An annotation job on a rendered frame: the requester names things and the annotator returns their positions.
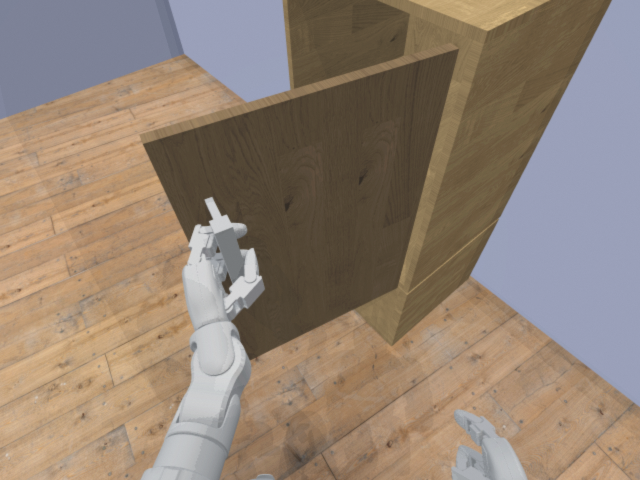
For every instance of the robot right hand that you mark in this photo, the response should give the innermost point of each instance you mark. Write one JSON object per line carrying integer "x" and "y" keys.
{"x": 498, "y": 460}

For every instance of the robot left hand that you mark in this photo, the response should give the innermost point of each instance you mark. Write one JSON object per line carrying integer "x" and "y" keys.
{"x": 203, "y": 276}

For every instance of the cupboard door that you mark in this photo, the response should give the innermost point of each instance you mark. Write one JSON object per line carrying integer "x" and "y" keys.
{"x": 326, "y": 177}

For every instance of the robot left forearm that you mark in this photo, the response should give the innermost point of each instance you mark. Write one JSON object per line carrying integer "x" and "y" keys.
{"x": 199, "y": 438}

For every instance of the handle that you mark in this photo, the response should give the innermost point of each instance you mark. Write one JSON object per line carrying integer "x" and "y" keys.
{"x": 227, "y": 241}

